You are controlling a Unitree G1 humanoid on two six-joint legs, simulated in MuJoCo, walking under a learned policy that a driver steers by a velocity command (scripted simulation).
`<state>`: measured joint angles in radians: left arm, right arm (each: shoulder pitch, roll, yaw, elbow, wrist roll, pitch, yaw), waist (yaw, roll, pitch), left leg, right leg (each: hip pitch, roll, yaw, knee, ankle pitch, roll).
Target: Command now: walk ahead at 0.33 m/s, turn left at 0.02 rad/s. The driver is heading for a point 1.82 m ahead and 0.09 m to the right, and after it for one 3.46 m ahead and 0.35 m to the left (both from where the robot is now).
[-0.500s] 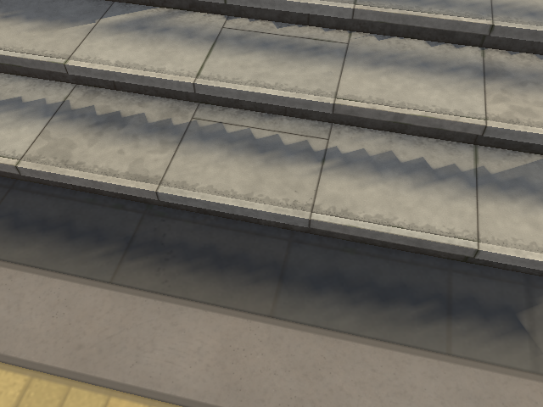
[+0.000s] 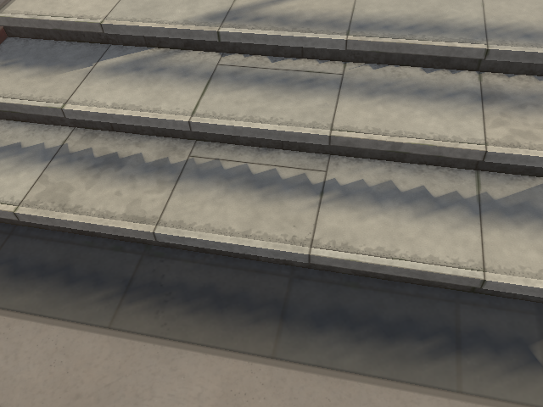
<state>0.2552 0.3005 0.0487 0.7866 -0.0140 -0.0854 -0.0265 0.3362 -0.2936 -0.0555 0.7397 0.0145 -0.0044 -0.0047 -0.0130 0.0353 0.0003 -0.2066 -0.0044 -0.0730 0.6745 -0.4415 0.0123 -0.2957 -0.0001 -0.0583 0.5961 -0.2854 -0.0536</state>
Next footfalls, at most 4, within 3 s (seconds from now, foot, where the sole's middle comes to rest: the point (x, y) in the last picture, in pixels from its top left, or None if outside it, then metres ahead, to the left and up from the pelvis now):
0.40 left None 0.27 0.08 -0.76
0.68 right None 0.20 -0.13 -0.76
1.12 left None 0.48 0.13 -0.76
1.58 right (326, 323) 0.73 -0.08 -0.76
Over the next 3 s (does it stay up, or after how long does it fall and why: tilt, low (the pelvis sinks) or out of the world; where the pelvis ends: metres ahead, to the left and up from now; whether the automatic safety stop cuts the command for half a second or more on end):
stays up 1.43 0.07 0.20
